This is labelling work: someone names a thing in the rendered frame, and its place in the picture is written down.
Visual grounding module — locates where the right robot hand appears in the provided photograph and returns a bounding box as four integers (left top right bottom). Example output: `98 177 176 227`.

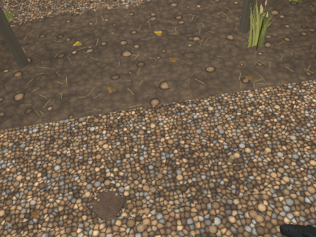
279 224 316 237

